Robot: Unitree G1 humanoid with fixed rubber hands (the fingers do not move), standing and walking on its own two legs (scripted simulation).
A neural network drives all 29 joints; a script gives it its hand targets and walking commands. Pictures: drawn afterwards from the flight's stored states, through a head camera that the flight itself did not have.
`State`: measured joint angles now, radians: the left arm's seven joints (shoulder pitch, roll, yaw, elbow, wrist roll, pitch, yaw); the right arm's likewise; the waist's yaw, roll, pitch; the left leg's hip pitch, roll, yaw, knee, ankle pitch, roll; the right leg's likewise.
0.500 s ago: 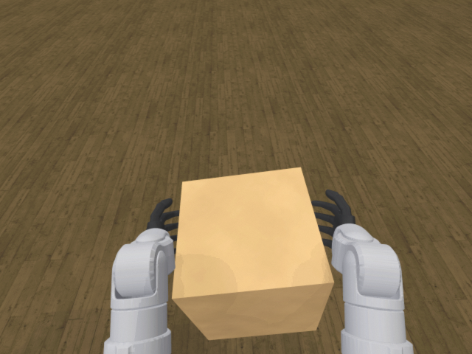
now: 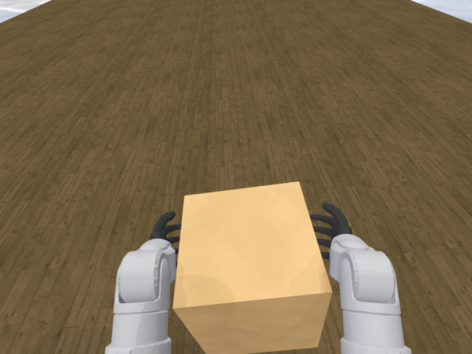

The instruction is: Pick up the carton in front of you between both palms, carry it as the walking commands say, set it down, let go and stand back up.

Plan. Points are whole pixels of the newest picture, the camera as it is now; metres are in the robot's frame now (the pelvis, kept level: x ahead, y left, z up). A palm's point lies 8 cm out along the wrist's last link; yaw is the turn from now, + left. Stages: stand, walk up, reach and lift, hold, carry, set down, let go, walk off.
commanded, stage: carry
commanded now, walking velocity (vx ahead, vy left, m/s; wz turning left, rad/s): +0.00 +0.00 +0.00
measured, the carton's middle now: (252, 272) +0.28 -0.01 -0.01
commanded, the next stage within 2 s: hold in 0.80 s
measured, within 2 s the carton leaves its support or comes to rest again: neither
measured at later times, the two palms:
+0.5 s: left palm (166, 275) +0.25 +0.14 +0.04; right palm (344, 273) +0.25 -0.15 +0.05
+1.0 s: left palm (179, 272) +0.25 +0.12 +0.04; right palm (359, 286) +0.23 -0.18 +0.04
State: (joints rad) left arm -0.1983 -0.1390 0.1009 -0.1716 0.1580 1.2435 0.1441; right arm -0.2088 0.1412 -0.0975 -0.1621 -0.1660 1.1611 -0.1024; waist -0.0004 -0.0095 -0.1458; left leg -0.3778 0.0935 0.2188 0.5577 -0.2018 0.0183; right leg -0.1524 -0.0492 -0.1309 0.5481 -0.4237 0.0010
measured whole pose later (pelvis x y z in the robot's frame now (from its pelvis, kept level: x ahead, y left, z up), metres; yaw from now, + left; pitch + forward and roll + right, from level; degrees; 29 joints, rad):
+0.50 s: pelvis -0.03 +0.00 +0.00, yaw +0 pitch +1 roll +0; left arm -0.19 -0.14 0.12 0.15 0.25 0.85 0.04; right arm -0.20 0.14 -0.16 0.16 -0.26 0.79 -0.03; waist 0.00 -0.01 -0.12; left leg -0.39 0.11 0.22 0.51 -0.13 0.02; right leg -0.19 -0.03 -0.13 0.55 -0.37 -0.01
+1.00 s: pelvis -0.04 +0.00 +0.01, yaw -6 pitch -6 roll +0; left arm -0.17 -0.14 0.12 0.12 0.25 0.73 0.03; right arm -0.21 0.14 -0.18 0.23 -0.24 0.65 -0.04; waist 0.01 -0.04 0.07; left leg -0.18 0.04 0.03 0.36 -0.08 -0.02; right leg -0.02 0.01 -0.01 0.42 -0.29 -0.02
